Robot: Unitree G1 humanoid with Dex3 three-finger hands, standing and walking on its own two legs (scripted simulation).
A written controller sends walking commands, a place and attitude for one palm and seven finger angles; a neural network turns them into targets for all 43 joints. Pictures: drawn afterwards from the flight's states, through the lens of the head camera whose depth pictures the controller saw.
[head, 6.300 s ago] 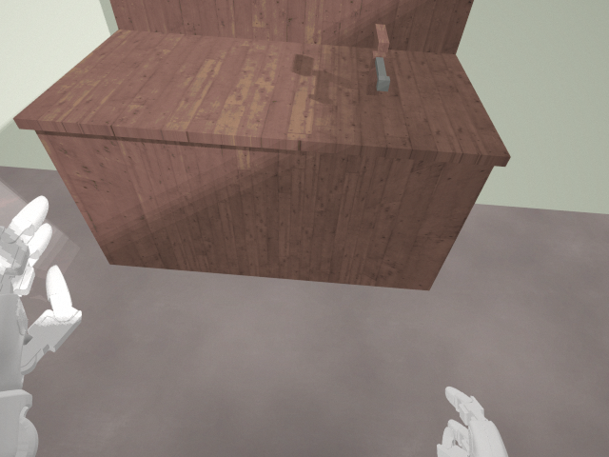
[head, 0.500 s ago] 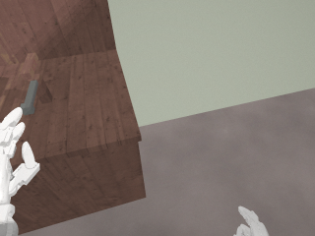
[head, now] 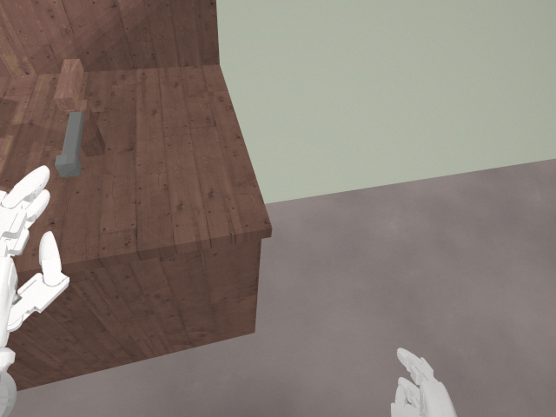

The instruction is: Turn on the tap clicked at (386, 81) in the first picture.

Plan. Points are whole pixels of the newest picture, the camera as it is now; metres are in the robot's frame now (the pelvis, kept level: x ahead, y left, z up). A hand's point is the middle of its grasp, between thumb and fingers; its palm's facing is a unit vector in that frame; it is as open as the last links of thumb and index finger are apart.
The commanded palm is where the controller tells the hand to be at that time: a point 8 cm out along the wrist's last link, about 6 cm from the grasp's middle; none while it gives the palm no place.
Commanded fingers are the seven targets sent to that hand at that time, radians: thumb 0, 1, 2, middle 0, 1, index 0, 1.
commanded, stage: come to a stop and stand still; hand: left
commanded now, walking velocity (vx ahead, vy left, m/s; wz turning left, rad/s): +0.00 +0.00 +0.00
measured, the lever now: (68, 165) +0.45 +0.40 +0.06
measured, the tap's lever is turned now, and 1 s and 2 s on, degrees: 0 0 0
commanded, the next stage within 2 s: look again from close up in 0.22 s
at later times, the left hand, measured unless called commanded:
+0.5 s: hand (73, 244) +0.25 +0.25 +0.16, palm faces +0.37 -0.85 -0.37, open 7.4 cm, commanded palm +0.19 +0.28 +0.17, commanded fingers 0.00 0.90 0.90 -0.20 -0.30 -0.20 -0.30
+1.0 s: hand (70, 253) +0.24 +0.26 +0.15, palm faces +0.39 -0.85 -0.36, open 7.4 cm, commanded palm +0.19 +0.29 +0.17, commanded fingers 0.00 0.90 0.90 -0.20 -0.30 -0.20 -0.30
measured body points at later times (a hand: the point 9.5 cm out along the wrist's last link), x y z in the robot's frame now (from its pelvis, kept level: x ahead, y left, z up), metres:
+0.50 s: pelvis +0.03 +0.00 +0.01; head +0.05 +0.03 +0.45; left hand +0.22 +0.30 +0.18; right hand +0.21 -0.22 -0.06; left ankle +0.04 +0.09 -0.74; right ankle +0.01 -0.13 -0.74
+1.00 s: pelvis +0.03 +0.01 +0.00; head +0.03 +0.02 +0.45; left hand +0.22 +0.30 +0.17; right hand +0.20 -0.23 -0.08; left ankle +0.04 +0.09 -0.74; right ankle +0.01 -0.13 -0.74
